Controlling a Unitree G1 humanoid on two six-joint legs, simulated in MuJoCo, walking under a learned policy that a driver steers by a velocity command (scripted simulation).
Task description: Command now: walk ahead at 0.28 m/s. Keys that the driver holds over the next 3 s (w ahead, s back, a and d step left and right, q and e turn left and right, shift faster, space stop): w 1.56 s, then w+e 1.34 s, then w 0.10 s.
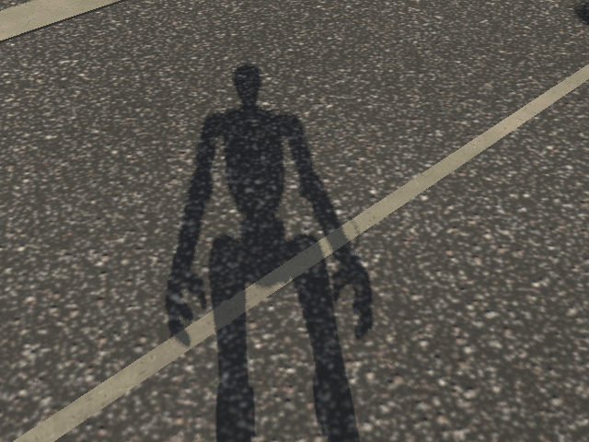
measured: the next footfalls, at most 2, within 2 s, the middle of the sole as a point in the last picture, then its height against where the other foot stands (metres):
left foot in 0.52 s outside the picture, level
right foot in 1.04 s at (367, 373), level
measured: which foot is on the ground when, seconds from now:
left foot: down 0.00-0.06, up 0.08-0.50, down 0.52-1.00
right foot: down 0.00-0.52, up 0.54-1.00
